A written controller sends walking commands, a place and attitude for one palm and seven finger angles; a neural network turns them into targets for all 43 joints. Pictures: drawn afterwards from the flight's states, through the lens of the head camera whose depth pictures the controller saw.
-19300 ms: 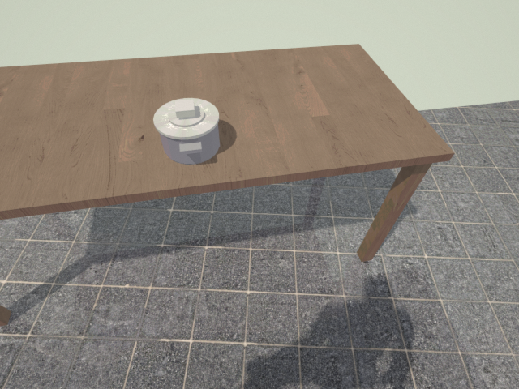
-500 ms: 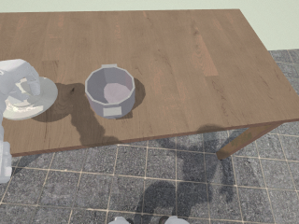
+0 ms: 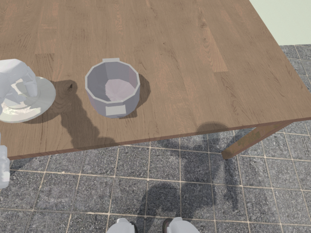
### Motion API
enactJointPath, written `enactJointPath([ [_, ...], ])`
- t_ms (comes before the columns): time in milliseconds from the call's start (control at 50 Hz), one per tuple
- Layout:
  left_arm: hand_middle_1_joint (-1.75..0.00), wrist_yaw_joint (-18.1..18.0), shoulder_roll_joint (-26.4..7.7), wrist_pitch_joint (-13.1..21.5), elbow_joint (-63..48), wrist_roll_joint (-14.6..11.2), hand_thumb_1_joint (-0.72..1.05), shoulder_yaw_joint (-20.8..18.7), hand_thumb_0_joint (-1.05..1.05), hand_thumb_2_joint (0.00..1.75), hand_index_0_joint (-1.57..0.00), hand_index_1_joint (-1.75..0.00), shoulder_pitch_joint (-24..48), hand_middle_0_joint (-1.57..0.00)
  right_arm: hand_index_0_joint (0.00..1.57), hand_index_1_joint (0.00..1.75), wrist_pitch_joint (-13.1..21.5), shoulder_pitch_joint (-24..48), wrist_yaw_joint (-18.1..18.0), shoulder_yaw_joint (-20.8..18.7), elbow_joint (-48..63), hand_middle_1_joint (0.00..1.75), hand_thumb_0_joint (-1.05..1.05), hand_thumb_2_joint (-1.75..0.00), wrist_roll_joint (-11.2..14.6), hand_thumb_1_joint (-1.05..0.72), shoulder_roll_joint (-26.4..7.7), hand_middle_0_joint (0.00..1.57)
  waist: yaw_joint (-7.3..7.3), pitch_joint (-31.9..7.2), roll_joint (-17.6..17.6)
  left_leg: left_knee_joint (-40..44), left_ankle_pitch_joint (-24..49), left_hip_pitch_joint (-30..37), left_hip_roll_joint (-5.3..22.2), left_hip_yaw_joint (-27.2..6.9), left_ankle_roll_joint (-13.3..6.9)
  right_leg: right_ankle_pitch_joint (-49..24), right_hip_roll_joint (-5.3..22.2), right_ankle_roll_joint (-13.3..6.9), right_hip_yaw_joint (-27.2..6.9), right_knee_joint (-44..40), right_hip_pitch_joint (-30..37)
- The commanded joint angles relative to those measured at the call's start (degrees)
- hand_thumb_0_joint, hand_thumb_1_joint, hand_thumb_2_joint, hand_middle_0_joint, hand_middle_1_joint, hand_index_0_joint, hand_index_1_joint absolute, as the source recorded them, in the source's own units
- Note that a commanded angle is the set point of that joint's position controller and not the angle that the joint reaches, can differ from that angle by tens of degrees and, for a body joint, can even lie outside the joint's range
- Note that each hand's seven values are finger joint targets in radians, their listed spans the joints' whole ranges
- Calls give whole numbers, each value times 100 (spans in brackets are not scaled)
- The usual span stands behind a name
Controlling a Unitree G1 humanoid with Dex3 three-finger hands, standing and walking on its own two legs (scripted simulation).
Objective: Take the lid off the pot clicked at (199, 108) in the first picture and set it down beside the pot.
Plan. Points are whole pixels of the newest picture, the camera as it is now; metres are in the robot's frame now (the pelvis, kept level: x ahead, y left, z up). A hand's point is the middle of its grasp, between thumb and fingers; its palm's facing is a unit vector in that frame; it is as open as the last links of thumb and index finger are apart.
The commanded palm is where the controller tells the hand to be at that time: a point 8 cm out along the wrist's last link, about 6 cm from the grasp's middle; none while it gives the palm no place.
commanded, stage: lower the lid onto the table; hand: left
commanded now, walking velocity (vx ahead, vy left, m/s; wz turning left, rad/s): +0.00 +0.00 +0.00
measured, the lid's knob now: (18, 91) +0.50 +0.34 -0.01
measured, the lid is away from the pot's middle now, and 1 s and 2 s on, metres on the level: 0.25 0.25 0.25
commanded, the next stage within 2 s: open the fingers wide in 0.32 s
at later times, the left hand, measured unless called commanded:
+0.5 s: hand (23, 98) +0.47 +0.32 +0.00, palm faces -0.44 -0.12 -0.89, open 5.0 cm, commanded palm +0.49 +0.30 +0.05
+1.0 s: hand (19, 101) +0.46 +0.33 -0.01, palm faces -0.46 -0.13 -0.88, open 6.9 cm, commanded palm +0.49 +0.31 +0.05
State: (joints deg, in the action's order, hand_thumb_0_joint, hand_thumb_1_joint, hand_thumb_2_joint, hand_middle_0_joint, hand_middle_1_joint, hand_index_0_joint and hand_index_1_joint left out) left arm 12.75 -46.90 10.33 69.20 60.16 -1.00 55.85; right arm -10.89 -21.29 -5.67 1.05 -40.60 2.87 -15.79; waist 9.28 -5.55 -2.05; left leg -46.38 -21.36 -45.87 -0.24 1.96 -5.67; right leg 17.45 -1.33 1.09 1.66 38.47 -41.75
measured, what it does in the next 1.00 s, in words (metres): stands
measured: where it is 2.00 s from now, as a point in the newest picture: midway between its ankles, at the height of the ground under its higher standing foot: outside the picture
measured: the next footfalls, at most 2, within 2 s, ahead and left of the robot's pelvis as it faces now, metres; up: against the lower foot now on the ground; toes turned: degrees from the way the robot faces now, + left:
none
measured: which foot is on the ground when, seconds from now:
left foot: down 0.00-1.00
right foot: down 0.00-1.00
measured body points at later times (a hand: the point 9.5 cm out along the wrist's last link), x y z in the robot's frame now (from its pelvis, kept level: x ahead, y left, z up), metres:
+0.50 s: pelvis -0.01 +0.01 -0.01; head +0.12 +0.04 +0.41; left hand +0.49 +0.32 +0.05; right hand -0.04 -0.27 -0.12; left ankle +0.00 +0.05 -0.70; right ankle +0.00 -0.15 -0.70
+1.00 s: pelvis -0.01 +0.01 -0.02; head +0.12 +0.05 +0.41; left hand +0.48 +0.33 +0.04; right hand -0.03 -0.27 -0.12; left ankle +0.00 +0.05 -0.70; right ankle +0.00 -0.15 -0.70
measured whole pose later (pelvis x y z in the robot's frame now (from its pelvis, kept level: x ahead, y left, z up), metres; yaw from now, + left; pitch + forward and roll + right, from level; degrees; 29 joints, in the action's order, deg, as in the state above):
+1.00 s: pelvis -0.01 +0.01 -0.02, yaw -1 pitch +23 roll -6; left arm 10.7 -46.7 8.9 69.1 60.5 -1.7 56.0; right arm -12.0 -20.5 -4.5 1.6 -38.5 3.2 -15.5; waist 9.7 -6.2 -2.1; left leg -52.9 -23.3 -52.7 0.2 2.0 -6.5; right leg 19.0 -1.7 1.0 1.7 44.3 -48.3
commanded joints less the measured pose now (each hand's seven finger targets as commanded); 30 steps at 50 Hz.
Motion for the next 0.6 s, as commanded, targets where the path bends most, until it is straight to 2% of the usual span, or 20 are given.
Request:
enactJointPath([
  [0,-102,-296,-1851,22,-1095,-84,63,-412,0,104,-107,-117,2651,-69,20,30,-1,-1003,-71,-373,119,30,0,-90,-49,-90,-1208,20,54,-2733,-1039,169,3591,3278,247,-586,299,-1102,-335,-357,296,-168,-291],
  [40,-102,-332,-1655,-2,-1195,-51,63,-253,0,104,-107,-117,2775,-69,20,30,-9,-983,-66,-381,108,30,0,-90,-54,-90,-1187,20,97,-2776,-1211,141,3522,3313,251,-577,309,-1074,-332,-367,301,-146,-407],
  [80,-102,-378,-1815,24,-1183,-13,63,-398,0,104,-107,-117,2739,-69,20,30,7,-1002,-68,-369,126,30,0,-90,-63,-90,-1198,20,65,-2826,-1207,108,3692,3333,263,-633,342,-1061,-345,-379,315,-86,-458],
  [100,-102,-395,-1749,-29,-801,-23,63,-351,0,104,-107,-117,2527,-69,20,30,5,-1007,-61,-352,143,30,0,-90,-48,-90,-1189,20,113,-2606,-930,82,3390,3099,250,-606,304,-948,-362,-352,328,-76,-493],
  [120,-102,-409,-1837,-42,-867,-23,63,-369,0,104,-107,-117,2611,-69,20,30,-12,-972,-63,-332,165,30,0,-90,-51,-90,-1226,20,109,-2588,-887,91,3140,2890,224,-563,267,-952,-352,-352,306,-63,-421],
  [160,-102,-468,-1894,-57,-1036,47,63,-385,0,104,-107,-117,2733,-69,20,30,-1,-1012,-58,-334,203,30,0,-90,-56,-90,-1210,20,83,-2814,-1159,92,3171,3010,217,-604,303,-928,-358,-378,308,-12,-425],
  [180,-102,-459,-1712,-41,-1128,68,63,-244,0,104,-107,-117,2878,-69,20,30,9,-1005,-61,-339,172,30,0,-90,-67,-90,-1203,20,133,-2823,-1356,55,3383,3184,265,-637,340,-894,-350,-385,329,16,-660],
  [220,-102,-496,-2022,-57,-1073,82,63,-476,0,104,-107,-117,2810,-69,20,30,-3,-1017,-65,-321,194,30,0,-90,-72,-90,-1230,20,101,-2837,-1187,-9,3224,3049,262,-652,331,-830,-356,-372,325,67,-600],
  [260,-102,-507,-1902,-108,-1017,49,63,-379,0,104,-107,-117,2813,-69,20,30,8,-1010,-60,-314,220,30,0,-90,-73,-90,-1224,20,145,-2849,-1128,-31,2998,2872,234,-598,271,-872,-357,-361,311,78,-547],
  [320,-102,-489,-1740,-128,-1066,89,63,-298,0,104,-107,-117,2895,-69,20,30,-2,-1074,-51,-342,172,30,0,-90,-85,-90,-1213,20,154,-2907,-1385,-90,3381,3158,298,-736,381,-735,-371,-373,370,147,-892],
  [340,-102,-490,-1642,-183,-641,88,63,-240,0,104,-107,-117,2648,-69,20,30,2,-1051,-38,-319,186,30,0,-90,-57,-90,-1198,20,180,-2654,-1175,-138,3145,2909,269,-695,351,-648,-388,-370,367,156,-964],
  [360,-102,-489,-1744,-192,-717,72,63,-289,0,104,-107,-117,2707,-69,20,30,-15,-1037,-39,-302,198,30,0,-90,-70,-90,-1229,20,187,-2648,-1038,-128,2904,2717,260,-659,303,-655,-385,-361,358,166,-864],
  [380,-102,-477,-1778,-177,-772,77,63,-326,0,104,-107,-117,2724,-69,20,30,-15,-1041,-50,-298,220,30,0,-90,-58,-90,-1235,20,155,-2754,-1088,-126,3083,2785,266,-713,321,-705,-367,-372,364,210,-864],
  [400,-102,-447,-1633,-188,-560,28,63,-463,0,104,-107,-117,1638,-69,20,30,-21,-999,36,-330,379,30,0,-90,-30,-90,-1123,20,-169,-2860,-1129,-118,3338,2839,177,-666,389,-770,-400,-413,380,244,-640],
  [420,-102,-434,-1650,-161,-755,21,61,-463,0,103,-105,-116,1717,-68,20,30,-75,-935,60,-334,375,30,0,-90,-53,-90,-1179,20,-111,-2914,-1108,-115,3453,2921,227,-697,453,-816,-398,-415,387,245,-711],
  [440,-102,-438,-1585,-181,-750,16,60,-370,0,101,-103,-116,1860,-67,20,30,-106,-890,85,-349,349,30,0,-90,-47,-90,-1165,20,-53,-2724,-1007,-134,3234,2749,223,-652,405,-779,-402,-394,365,209,-738],
  [480,-101,-477,-1733,-194,-903,32,57,-385,0,99,-99,-114,2254,-65,20,30,-143,-914,72,-342,333,30,0,-90,-20,-90,-1198,20,18,-2700,-912,-85,2962,2622,219,-653,344,-730,-387,-385,340,208,-690],
  [520,-101,-533,-1889,-212,-987,73,54,-478,0,96,-95,-113,2323,-63,20,30,-134,-946,63,-349,339,30,0,-90,-19,-90,-1195,20,-9,-2785,-1120,-42,2863,2726,212,-667,363,-654,-389,-395,341,210,-698],
  [540,-100,-543,-1760,-249,-767,61,53,-381,0,95,-94,-113,2193,-62,20,30,-113,-935,71,-330,344,30,0,-90,0,-90,-1180,20,12,-2633,-984,-57,2745,2586,195,-637,337,-625,-397,-391,342,213,-705],
  [580,-100,-554,-1928,-243,-702,56,49,-481,0,93,-90,-111,2187,-60,20,30,-98,-903,52,-302,368,30,0,-90,6,-90,-1214,20,3,-2544,-869,-38,2526,2406,175,-612,282,-606,-381,-388,321,209,-662],
])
